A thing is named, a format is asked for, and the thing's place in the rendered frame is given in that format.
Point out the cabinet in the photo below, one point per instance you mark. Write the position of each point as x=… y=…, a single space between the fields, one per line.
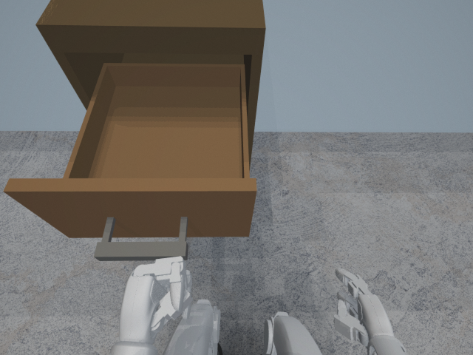
x=84 y=34

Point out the robot right hand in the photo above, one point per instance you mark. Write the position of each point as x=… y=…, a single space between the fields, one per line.
x=367 y=318

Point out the robot thigh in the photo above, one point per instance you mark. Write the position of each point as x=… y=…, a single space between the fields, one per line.
x=285 y=335
x=193 y=336

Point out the robot left thigh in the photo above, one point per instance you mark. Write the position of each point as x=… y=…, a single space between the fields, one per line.
x=193 y=336

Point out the handle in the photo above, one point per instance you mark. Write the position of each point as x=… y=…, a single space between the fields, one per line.
x=134 y=251

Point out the robot right thigh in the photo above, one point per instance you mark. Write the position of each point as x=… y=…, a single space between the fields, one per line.
x=285 y=335

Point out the drawer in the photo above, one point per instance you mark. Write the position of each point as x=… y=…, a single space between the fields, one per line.
x=158 y=142

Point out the robot left hand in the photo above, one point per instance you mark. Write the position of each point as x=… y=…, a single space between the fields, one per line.
x=146 y=288

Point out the right robot forearm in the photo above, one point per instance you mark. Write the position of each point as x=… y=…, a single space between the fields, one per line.
x=385 y=345

